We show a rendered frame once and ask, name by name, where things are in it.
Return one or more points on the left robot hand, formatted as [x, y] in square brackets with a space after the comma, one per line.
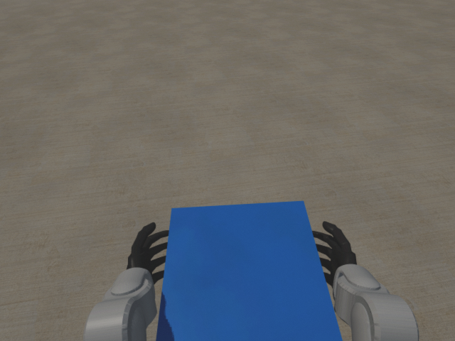
[142, 253]

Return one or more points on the left robot forearm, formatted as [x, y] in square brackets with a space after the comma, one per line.
[126, 310]

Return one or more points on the right robot hand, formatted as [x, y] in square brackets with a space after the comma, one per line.
[340, 254]

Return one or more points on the right robot forearm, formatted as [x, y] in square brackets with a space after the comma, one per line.
[372, 313]

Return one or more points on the carton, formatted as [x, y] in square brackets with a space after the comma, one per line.
[248, 272]

